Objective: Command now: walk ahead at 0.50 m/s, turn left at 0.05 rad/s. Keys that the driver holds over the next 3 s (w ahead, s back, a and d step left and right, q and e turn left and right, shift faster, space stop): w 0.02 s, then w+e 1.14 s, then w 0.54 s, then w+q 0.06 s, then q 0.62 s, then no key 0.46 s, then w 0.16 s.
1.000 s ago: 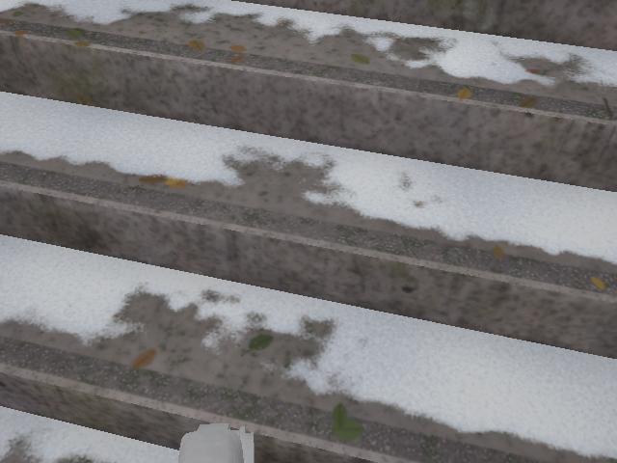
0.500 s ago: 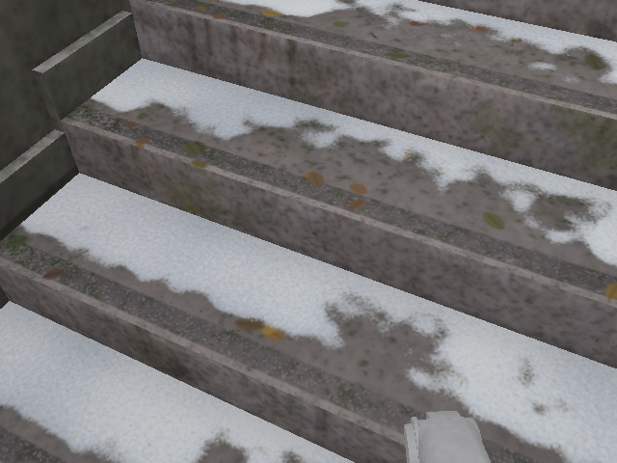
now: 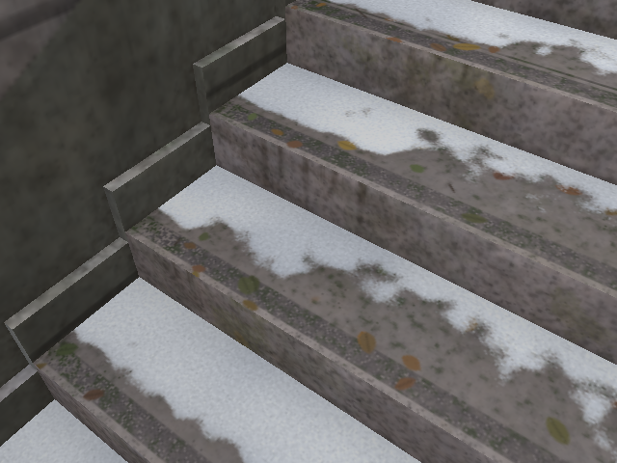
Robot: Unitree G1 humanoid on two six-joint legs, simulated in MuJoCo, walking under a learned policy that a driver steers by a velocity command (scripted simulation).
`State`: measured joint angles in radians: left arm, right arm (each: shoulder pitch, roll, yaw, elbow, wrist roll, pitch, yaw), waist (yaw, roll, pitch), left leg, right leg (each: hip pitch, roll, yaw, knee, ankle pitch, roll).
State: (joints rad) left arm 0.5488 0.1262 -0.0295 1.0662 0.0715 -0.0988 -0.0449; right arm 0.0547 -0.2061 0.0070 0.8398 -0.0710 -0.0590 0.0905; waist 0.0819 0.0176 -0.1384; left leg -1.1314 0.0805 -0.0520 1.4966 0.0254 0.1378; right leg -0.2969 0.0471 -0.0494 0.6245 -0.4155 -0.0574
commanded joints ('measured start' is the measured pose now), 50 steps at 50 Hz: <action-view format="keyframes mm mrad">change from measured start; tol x64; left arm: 1 -51 100 4 -58 -6 -47 -9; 50 -79 234 53 -52 -56 -42 -62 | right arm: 1 -62 -35 -5 -64 -16 20 -1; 14 654 -207 -128 136 -36 11 -113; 50 -315 3 45 -298 40 55 -33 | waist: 1 -44 -112 115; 50 -135 -231 71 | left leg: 1 20 16 98 -39 -29 -25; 9 572 -115 230 -967 -23 -108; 12 1791 240 -67 -847 982 217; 21 680 180 204 -1414 -252 67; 29 1145 222 281 -830 1649 168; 31 392 -77 62 -130 -63 30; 44 -344 -19 13 391 -332 1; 50 547 -120 233 -187 -325 -87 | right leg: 1 9 -232 232 -259 441 -196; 10 362 -212 188 -75 1370 -115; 13 -489 46 91 911 -102 -4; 18 -1065 -67 137 1853 -135 -260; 28 -435 112 -162 372 82 -79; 31 299 -121 828 -164 173 -390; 47 -207 -188 538 -470 177 -194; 50 -233 -235 481 -408 1301 -214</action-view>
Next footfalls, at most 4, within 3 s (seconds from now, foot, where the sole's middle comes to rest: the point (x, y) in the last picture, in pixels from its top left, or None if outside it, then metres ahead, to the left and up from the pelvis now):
0.22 left None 0.24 0.17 -0.76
0.56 right None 0.41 -0.06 -0.60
1.02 left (336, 304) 0.77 0.04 -0.45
1.62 right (525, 215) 0.89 -0.31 -0.30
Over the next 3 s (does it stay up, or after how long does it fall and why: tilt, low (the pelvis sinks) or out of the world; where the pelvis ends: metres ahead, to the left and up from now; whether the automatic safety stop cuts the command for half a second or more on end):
stays up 1.19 -0.33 0.62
